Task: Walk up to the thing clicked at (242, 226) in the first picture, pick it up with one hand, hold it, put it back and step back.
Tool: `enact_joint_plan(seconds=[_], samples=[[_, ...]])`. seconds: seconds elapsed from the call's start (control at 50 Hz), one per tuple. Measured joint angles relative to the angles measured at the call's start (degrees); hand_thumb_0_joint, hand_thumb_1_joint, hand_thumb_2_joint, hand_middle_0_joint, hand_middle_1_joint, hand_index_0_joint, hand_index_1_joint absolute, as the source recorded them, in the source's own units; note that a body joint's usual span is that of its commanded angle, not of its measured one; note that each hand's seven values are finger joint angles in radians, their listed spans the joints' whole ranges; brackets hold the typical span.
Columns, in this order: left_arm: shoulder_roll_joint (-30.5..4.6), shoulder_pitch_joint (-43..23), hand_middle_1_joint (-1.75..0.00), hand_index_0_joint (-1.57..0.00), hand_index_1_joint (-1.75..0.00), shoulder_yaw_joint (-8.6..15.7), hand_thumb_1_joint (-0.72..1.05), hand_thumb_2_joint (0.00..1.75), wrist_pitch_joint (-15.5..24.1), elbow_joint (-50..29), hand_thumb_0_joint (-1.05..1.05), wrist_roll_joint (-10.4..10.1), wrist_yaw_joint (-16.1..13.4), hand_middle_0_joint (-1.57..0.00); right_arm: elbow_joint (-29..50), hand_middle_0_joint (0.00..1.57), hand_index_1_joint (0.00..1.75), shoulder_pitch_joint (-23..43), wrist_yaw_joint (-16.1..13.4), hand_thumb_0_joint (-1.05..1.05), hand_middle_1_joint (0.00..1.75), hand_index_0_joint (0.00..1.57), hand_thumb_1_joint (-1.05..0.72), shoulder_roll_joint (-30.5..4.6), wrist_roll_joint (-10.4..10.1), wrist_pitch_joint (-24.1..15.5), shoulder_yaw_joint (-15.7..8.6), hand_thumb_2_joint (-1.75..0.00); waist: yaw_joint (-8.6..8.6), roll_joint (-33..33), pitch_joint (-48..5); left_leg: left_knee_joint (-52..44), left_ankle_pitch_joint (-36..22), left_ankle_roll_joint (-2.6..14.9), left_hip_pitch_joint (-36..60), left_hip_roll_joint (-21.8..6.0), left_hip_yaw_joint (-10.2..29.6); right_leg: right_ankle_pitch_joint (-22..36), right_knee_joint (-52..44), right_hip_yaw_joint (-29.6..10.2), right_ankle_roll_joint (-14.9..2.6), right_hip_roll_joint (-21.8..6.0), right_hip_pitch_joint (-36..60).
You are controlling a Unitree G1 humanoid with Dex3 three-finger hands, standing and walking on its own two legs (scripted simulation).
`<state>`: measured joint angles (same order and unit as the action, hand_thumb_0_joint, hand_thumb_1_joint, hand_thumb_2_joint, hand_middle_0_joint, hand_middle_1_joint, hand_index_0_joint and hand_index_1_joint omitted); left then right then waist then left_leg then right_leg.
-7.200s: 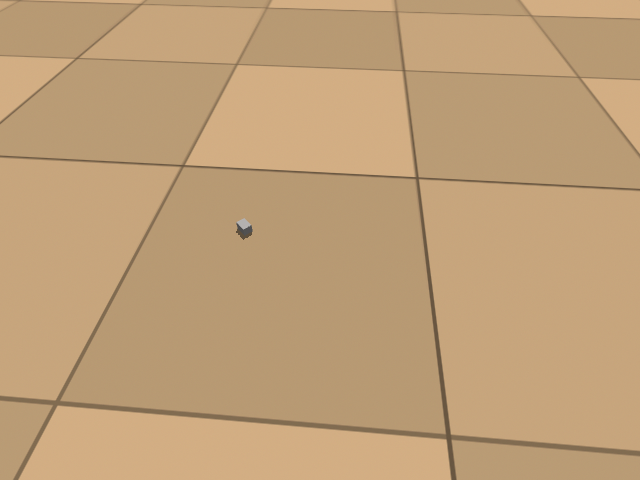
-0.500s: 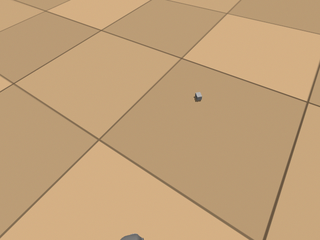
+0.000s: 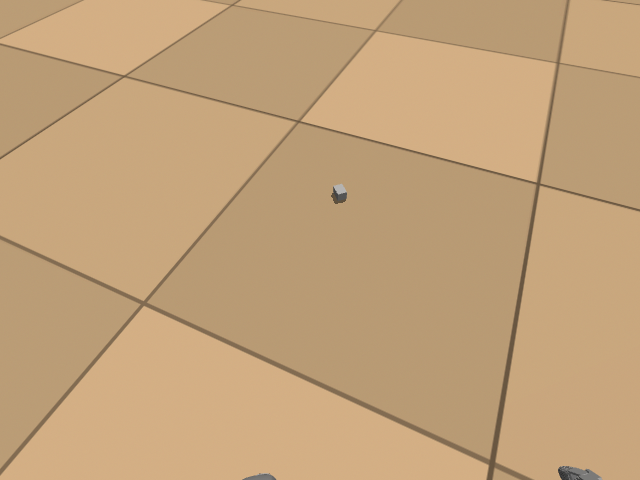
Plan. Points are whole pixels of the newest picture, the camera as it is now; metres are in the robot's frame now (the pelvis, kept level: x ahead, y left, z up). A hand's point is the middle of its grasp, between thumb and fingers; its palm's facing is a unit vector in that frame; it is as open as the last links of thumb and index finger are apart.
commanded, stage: walk up
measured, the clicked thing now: (339, 192) +1.32 -0.08 -0.73
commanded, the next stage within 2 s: stand in 0.56 s
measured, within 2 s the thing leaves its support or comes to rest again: neither
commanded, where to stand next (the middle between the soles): +0.07 +0.02 m, yaw -4 degrees
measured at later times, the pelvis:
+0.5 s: pelvis +0.00 +0.01 +0.02, yaw -4 degrees
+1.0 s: pelvis +0.00 +0.02 +0.03, yaw -2 degrees
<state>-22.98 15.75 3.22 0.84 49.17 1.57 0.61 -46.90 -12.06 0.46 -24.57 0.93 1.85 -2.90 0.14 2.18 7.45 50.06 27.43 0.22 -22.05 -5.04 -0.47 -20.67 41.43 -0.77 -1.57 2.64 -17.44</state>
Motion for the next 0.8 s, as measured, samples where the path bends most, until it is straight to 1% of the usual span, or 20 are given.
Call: enact_joint_plan(seconds=[0.02, 0.06, 0.12, 0.14, 0.16, 0.18, 0.2, 0.3, 0.42, 0.56, 0.62, 0.8], samples=[[0.3, 0.2, -0.3, -0.2, -0.3, -0.3, 0.91, 0.9, 0.1, 0.3, 0.01, -0.1, 0.0, -0.21, -0.5, 0.2, 0.3, 0.3, -0.1, 0.01, 0.3, 0.21, -0.9, 0.0, -0.3, 0.2, 0.1, -0.9, -0.28, 0.0, -0.1, 1.7, 1.6, 0.29, -0.2, 1.0, 0.7, 0.0, 0.0, -0.6, -0.08, -0.1, -0.1], [0.9, 0.3, -0.3, -0.2, -0.3, -0.9, 0.91, 0.9, 0.3, 0.9, 0.01, -0.2, -0.2, -0.21, -1.4, 0.2, 0.3, 0.8, -0.2, 0.01, 0.3, 0.21, -0.9, 0.0, -0.7, -0.1, 0.3, -0.9, -0.41, 0.1, -0.4, 1.8, 1.9, 0.66, 0.0, 1.9, 1.1, 0.4, -0.6, -1.4, 0.08, -0.3, -0.1], [1.4, -0.2, -0.3, -0.2, -0.3, -1.5, 0.9, 0.9, 0.6, 1.1, 0.01, -0.3, -0.3, -0.21, -2.5, 0.2, 0.3, 1.1, -0.1, 0.01, 0.3, 0.21, -0.9, 0.4, -0.6, -1.0, 0.7, -0.9, -0.48, 0.0, -0.8, -3.5, 0.5, 0.81, 2.2, 2.4, 0.8, 0.8, -1.0, -2.1, 0.42, -0.7, -0.5], [1.4, -0.5, -0.3, -0.2, -0.3, -1.7, 0.9, 0.9, 0.5, 1.1, 0.01, -0.4, -0.3, -0.21, -2.9, 0.2, 0.3, 1.1, -0.1, 0.01, 0.3, 0.21, -0.9, 0.7, -0.6, -1.4, 0.8, -0.9, -0.45, -0.2, -1.0, -7.1, -1.6, 0.89, 3.7, 2.6, 0.6, 0.7, -0.7, -2.3, 0.6, -0.8, -0.8], [1.4, -1.0, -0.3, -0.2, -0.3, -1.8, 0.9, 0.9, 0.4, 1.2, 0.01, -0.7, -0.3, -0.21, -3.4, 0.2, 0.3, 1.2, -0.1, 0.01, 0.3, 0.21, -0.9, 1.0, -0.4, -1.7, 0.9, -0.9, -0.32, -0.5, -1.0, -10.6, -6.3, 0.38, 5.0, 3.0, 0.5, 0.5, -0.1, -2.4, 0.85, -1.1, -1.1], [1.3, -1.7, -0.3, -0.2, -0.3, -1.8, 0.9, 0.9, 0.1, 1.5, 0.01, -1.0, -0.4, -0.21, -4.1, 0.2, 0.3, 1.4, -0.2, 0.01, 0.3, 0.21, -0.9, 1.7, -0.2, -2.1, 1.0, -0.9, -0.41, -1.5, -0.7, -11.8, -8.6, -0.61, 5.6, 3.5, -0.1, 0.4, 0.3, -3.0, 1.15, -1.6, -1.2], [1.4, -2.4, -0.3, -0.2, -0.3, -1.9, 0.9, 0.9, -0.2, 1.9, 0.01, -1.4, -0.5, -0.21, -4.6, 0.2, 0.3, 1.4, -0.1, 0.01, 0.3, 0.21, -0.9, 2.2, 0.0, -2.3, 1.2, -0.9, -0.55, -2.0, -0.8, -12.3, -9.0, -1.19, 5.9, 3.7, -0.5, 0.6, 0.1, -3.5, 1.34, -1.8, -1.2], [1.7, -4.6, -0.3, -0.2, -0.3, -2.3, 0.91, 0.9, 0.3, 4.6, 0.01, -1.5, -0.2, -0.21, -7.5, 0.2, 0.3, 2.0, 0.7, 0.01, 0.3, 0.21, -0.9, 3.8, -0.3, -2.2, 2.8, -0.9, -0.22, -1.9, -2.1, -13.8, -9.0, -1.92, 7.5, 2.0, -0.5, 2.9, -4.6, -3.3, 1.2, -0.4, 1.6], [2.6, -7.0, -0.3, -0.2, -0.3, -2.9, 0.91, 0.9, 0.4, 7.7, 0.01, -1.6, 0.1, -0.21, -10.2, 0.2, 0.3, 3.6, 0.9, 0.01, 0.3, 0.21, -0.9, 3.6, -0.6, -2.5, 3.0, -0.9, 0.44, -2.0, -3.3, -18.6, -11.3, -1.67, 9.8, 2.4, -1.7, 5.1, -8.5, -4.5, 1.53, -0.8, 3.1], [2.8, -9.3, -0.3, -0.2, -0.3, -3.0, 0.91, 0.9, 0.3, 10.5, 0.01, -1.7, 0.1, -0.21, -13.1, 0.2, 0.3, 5.1, 0.6, 0.01, 0.3, 0.21, -0.9, 2.9, -0.7, -2.7, 2.8, -0.9, 0.76, -1.8, -3.5, -22.6, -13.1, -1.52, 11.8, 2.4, -2.8, 7.3, -12.6, -5.6, 2.02, -1.0, 4.9], [2.7, -10.7, -0.3, -0.2, -0.3, -3.1, 0.91, 0.9, 0.2, 12.1, 0.01, -1.6, 0.2, -0.21, -14.5, 0.2, 0.3, 5.3, 0.4, 0.01, 0.3, 0.21, -0.9, 3.0, -0.7, -2.9, 2.7, -0.9, 1.27, -2.0, -3.5, -24.9, -14.4, -1.43, 12.9, 2.9, -2.2, 8.3, -15.1, -5.0, 2.31, -1.5, 6.3], [2.6, -11.8, -0.3, -0.2, -0.3, -3.1, 0.91, 0.9, 0.3, 15.1, 0.01, -1.4, 0.3, -0.21, -17.8, 0.2, 0.3, 6.2, 0.4, 0.01, 0.3, 0.21, -0.9, 3.7, -0.5, -3.0, 2.8, -0.9, 1.03, -2.3, -3.8, -29.5, -16.9, -1.24, 14.9, 3.5, -1.4, 10.7, -20.2, -4.1, 2.69, -2.2, 8.9]])
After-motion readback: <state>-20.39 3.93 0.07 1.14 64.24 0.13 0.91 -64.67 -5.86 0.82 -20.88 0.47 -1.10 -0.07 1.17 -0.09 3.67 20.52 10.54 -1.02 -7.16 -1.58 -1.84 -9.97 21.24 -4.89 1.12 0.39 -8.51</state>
